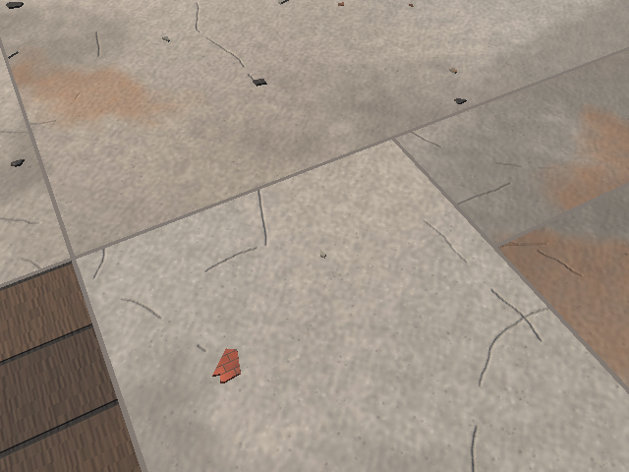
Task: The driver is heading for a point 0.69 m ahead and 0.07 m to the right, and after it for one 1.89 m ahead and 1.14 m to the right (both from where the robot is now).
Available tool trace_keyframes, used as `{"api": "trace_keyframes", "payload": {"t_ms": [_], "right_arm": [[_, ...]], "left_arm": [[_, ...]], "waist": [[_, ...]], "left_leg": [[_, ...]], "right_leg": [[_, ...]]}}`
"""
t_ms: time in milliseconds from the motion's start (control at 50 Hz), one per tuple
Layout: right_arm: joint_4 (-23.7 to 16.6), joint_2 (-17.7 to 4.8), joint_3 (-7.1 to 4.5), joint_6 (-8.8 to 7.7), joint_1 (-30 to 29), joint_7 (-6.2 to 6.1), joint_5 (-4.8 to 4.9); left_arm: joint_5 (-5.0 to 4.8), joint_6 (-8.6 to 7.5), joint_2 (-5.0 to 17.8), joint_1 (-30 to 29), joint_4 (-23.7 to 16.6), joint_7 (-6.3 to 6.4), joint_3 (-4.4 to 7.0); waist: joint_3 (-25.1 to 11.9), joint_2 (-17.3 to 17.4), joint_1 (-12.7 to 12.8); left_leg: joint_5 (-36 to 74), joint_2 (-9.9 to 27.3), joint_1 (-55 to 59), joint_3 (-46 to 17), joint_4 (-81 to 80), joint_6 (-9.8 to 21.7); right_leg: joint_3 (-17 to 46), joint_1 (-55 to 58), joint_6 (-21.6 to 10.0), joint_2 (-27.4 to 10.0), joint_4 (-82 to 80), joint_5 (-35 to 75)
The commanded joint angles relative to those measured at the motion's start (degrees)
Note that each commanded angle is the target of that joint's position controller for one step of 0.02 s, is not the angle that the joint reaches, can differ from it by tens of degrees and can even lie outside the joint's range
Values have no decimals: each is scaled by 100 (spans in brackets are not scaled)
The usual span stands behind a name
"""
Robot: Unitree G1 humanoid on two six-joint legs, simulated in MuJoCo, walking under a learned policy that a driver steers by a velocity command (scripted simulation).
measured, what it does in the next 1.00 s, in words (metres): walks ahead: left foot, then right foot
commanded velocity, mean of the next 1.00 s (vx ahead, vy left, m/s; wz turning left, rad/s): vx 0.50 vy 0.00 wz -0.05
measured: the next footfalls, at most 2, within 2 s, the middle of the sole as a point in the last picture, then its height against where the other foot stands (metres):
left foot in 0.40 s outside the picture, level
right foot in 0.92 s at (375, 386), level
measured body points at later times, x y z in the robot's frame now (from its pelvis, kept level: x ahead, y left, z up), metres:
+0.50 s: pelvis +0.28 +0.05 +0.00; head +0.31 +0.06 +0.45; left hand +0.31 +0.33 -0.13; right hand +0.47 -0.20 -0.08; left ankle +0.34 +0.14 -0.73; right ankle +0.14 -0.09 -0.65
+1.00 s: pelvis +0.55 -0.01 -0.01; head +0.59 -0.02 +0.44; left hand +0.76 +0.23 -0.10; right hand +0.56 -0.30 -0.14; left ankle +0.40 +0.14 -0.66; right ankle +0.63 -0.09 -0.73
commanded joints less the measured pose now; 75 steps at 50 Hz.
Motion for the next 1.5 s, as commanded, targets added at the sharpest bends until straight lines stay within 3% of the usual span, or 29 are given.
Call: {"api": "trace_keyframes", "payload": {"t_ms": [20,160,280,340,380,400,420,440,460,500,580,720,840,900,920,940,960,980,1000,1040,1120,1240,1340,1380,1400,1420,1440,1460,1500], "right_arm": [[-553,-553,-171,-152,-301,17,-40],[-758,-151,-10,-192,-1231,79,-94],[-1021,-185,-6,-291,-2185,251,3],[-1028,-371,-81,-317,-2046,307,-6],[-666,-754,-288,-305,-811,240,-48],[-463,-1134,-404,-275,247,167,-113],[-343,-1572,-494,-242,534,173,-123],[-342,-981,-353,-225,562,176,-32],[-354,-804,-276,-227,163,159,-26],[-380,-581,-203,-237,-433,178,-100],[-241,-544,-200,-363,-636,199,-89],[167,-887,-263,-318,-163,77,-50],[551,-994,-316,-182,220,34,-29],[511,-1089,-342,-59,-35,-38,-44],[430,-979,-291,-32,7,-93,-96],[163,-571,-129,-123,411,-95,-214],[178,-298,-8,-291,499,-11,-241],[92,-834,-139,-446,91,92,-42],[-68,-869,-134,-534,-397,124,83],[-115,-836,-169,-535,-647,57,-115],[-194,-579,-146,-343,-601,21,-210],[-546,-323,-42,-383,-1878,78,-139],[-665,-619,-153,-479,-2084,156,-59],[-525,-756,-246,-527,-1535,131,-60],[-429,-929,-328,-552,-955,89,-129],[-349,-1255,-414,-538,-82,37,-177],[-135,-1569,-501,-438,217,82,-183],[-261,-972,-377,-414,-16,111,-72],[-320,-595,-253,-365,-480,90,-125]], "left_arm": [[44,-46,588,331,-195,37,140],[-94,7,909,693,125,114,207],[-147,154,1014,1269,473,154,219],[-156,246,1146,1241,543,204,269],[-139,295,1128,1085,501,237,243],[-8,276,892,1044,330,258,128],[-8,167,161,1792,211,211,-91],[-123,63,724,1457,291,177,25],[-260,-4,990,898,113,141,119],[-139,-28,888,442,28,157,125],[-64,175,537,668,92,158,81],[-69,111,322,-718,-268,80,-19],[-143,111,460,-1330,-599,-102,9],[-90,133,740,-407,-448,-123,183],[-104,157,1046,424,-229,-74,352],[-66,195,1692,1141,-183,-5,530],[-189,205,1563,1225,-168,-22,488],[-160,199,1177,1130,-202,-17,363],[-103,188,1036,847,-266,6,333],[-29,166,792,318,-387,24,258],[-56,158,883,245,-462,117,302],[-144,238,1068,780,-256,275,390],[-175,336,1007,1008,-141,316,408],[-154,381,916,887,-173,312,391],[-122,373,681,859,-225,289,304],[-8,357,321,978,-331,280,174],[-214,304,169,1702,-521,275,111],[-263,312,793,1572,-329,302,226],[-175,368,957,746,-417,303,311]], "waist": [[-206,-656,145],[6,-555,367],[229,-552,617],[87,-646,360],[-728,-584,-326],[-1583,-114,-735],[-2320,1402,-341],[-2190,987,-592],[-1262,725,-534],[-466,157,-222],[-268,283,189],[116,118,-231],[227,118,-363],[-427,223,226],[-958,53,560],[-1741,-963,574],[-2284,-1652,499],[-1831,-1175,662],[-1150,-820,616],[-470,-257,245],[-319,-475,-13],[-93,-565,426],[-115,-730,376],[-286,-851,61],[-768,-726,-227],[-1605,45,-504],[-2015,1957,-114],[-1447,1115,-242],[-473,257,-274]], "left_leg": [[550,668,-1560,-77,-191,-64],[1975,709,-1571,292,-2342,-273],[2497,452,-1278,424,-3533,-124],[1930,314,-853,487,-3810,124],[2060,123,1028,691,-4049,437],[2286,1061,2797,-311,-3752,809],[1182,2373,4627,-2966,-4186,1744],[368,2338,4474,-3531,-4699,1705],[514,2133,3728,-2683,-4856,1471],[1619,1685,2333,-1645,-5159,1292],[2452,1428,1245,-833,-5729,1369],[2407,1148,1255,77,-5965,1077],[2787,1678,2529,320,-5518,849],[5254,1493,2652,773,-4076,536],[5266,1234,2064,1049,-2895,330],[3238,637,-61,1242,-732,-41],[-817,-264,-1644,491,661,-263],[-727,133,-2276,-135,1039,-140],[-281,372,-2393,-36,872,-44],[329,735,-1878,18,-118,-74],[793,700,-1367,142,-999,-403],[2797,272,-719,198,-3254,-556],[2255,186,-432,-66,-3919,-350],[1964,182,346,72,-4211,-121],[1883,505,1403,-110,-4226,118],[1575,1542,2889,-1137,-4124,458],[145,2591,4211,-3749,-4695,1296],[-809,2508,3817,-3749,-4914,1143],[318,2005,2571,-2105,-5067,806]], "right_leg": [[2080,1454,-955,-1530,-1607,313],[954,1327,-932,-1306,-1966,1497],[829,1816,-794,-1543,-1779,1598],[827,2253,-640,-1707,-1301,2559],[469,1913,-403,-1348,161,3852],[292,777,-211,-1071,1784,2502],[192,-1485,164,-24,3772,-1565],[841,-2186,142,-191,4419,-2300],[754,-2531,98,-469,4485,-1842],[534,-2231,177,-859,3931,-1030],[476,-1561,399,-1072,3305,-550],[228,-1500,446,-874,942,1513],[279,-1831,21,-694,395,881],[-195,-401,-310,-208,191,455],[-45,912,-488,-166,189,650],[2189,3149,-1281,-1483,237,611],[4658,4163,-2011,-2257,-801,-290],[4314,3907,-1739,-2142,-1033,-890],[3535,3168,-1538,-1910,-1088,-662],[2590,1752,-1310,-1506,-1295,514],[2038,781,-1413,-1222,-1622,1392],[1674,299,-952,-813,-1548,729],[2434,1054,-791,-1094,-880,470],[2536,1069,-642,-984,-385,713],[2297,805,-470,-687,439,779],[1714,27,-240,-245,2078,-420],[1114,-1945,45,309,3667,-2523],[1257,-2519,137,-186,4316,-2230],[976,-2428,240,-533,4330,-1286]]}}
